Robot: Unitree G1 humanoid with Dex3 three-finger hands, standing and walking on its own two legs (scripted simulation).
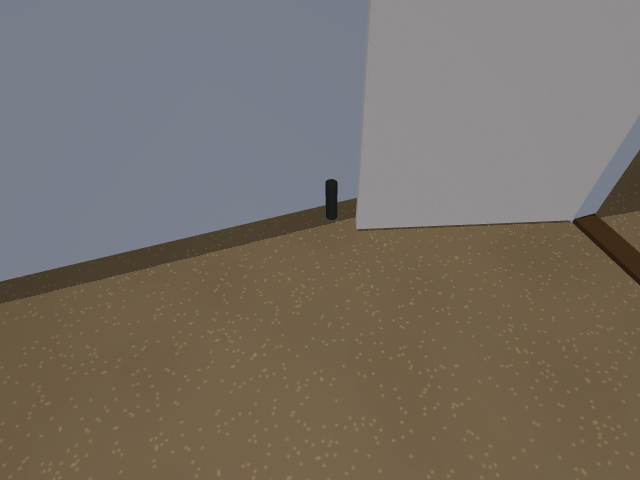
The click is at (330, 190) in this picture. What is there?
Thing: slim round
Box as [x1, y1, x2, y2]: [325, 179, 336, 219]
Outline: 329,179 325,182 326,217 329,219 334,219 336,217 336,181 333,179
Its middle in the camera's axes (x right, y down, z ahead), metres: +0.06 -0.18 +1.71
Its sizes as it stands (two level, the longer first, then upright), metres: 0.051 0.051 0.196
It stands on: the floor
